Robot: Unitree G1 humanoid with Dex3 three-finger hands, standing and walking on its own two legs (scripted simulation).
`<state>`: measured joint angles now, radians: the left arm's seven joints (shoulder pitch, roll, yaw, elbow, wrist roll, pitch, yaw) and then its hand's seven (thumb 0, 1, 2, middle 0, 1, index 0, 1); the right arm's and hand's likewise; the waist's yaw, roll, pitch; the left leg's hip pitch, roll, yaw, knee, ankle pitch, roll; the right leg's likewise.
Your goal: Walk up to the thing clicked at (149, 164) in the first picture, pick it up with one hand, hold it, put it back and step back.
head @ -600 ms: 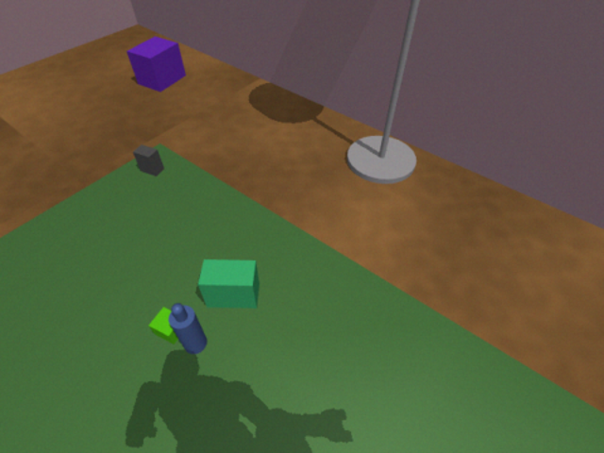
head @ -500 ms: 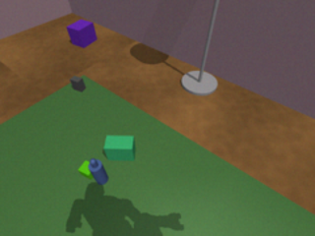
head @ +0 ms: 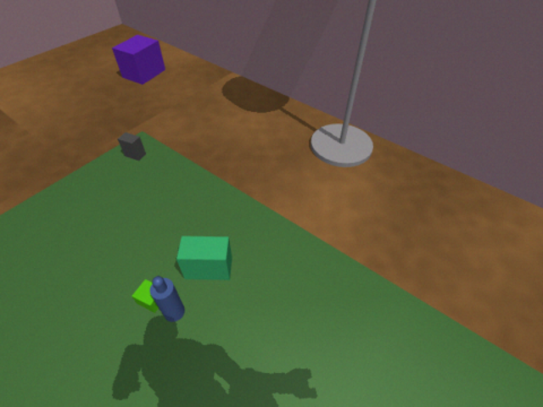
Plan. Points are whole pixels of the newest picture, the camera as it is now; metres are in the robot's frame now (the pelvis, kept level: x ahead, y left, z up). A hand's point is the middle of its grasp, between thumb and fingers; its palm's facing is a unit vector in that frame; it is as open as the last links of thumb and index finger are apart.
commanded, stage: stand
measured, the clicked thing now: (132, 146) +1.50 +0.78 -0.72
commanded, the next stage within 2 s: walk up in 0.52 s
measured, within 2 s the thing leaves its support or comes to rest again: neither
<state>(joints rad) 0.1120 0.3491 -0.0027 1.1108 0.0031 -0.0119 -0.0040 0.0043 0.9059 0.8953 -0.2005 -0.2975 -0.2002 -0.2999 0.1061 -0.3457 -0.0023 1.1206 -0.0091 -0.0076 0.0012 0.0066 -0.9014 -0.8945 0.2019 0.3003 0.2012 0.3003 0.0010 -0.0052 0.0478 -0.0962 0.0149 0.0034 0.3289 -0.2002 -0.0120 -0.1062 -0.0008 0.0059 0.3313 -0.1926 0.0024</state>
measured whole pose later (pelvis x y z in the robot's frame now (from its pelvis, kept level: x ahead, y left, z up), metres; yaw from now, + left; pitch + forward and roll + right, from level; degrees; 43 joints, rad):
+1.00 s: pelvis -0.01 -0.09 -0.01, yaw +27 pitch -2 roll +3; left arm 0.14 0.35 0.08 0.83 0.03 0.02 -0.02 0.01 0.90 0.90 -0.20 -0.30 -0.20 -0.30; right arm 0.25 -0.43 -0.08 0.81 -0.04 0.06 0.04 0.01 -0.90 -0.89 0.20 0.30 0.20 0.30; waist 0.00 0.00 0.11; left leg -0.46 0.00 -0.06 0.99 -0.32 -0.01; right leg -0.14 -0.02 -0.14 0.46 -0.29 -0.07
